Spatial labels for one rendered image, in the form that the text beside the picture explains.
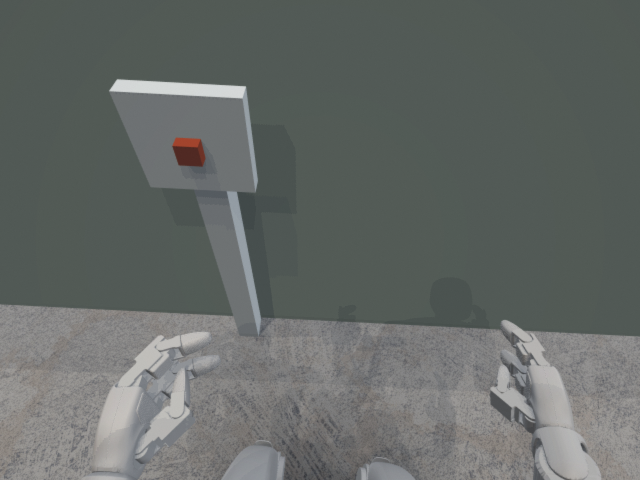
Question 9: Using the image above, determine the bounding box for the button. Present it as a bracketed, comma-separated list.
[172, 138, 205, 167]

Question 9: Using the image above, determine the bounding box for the robot left thigh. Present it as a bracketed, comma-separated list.
[221, 445, 285, 480]

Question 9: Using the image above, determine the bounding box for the panel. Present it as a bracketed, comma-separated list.
[109, 79, 261, 337]

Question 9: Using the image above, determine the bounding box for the robot right forearm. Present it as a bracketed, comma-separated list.
[531, 426, 601, 480]

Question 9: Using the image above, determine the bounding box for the robot left hand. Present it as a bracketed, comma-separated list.
[91, 332, 221, 480]

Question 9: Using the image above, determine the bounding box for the robot right hand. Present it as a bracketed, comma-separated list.
[490, 320, 575, 436]

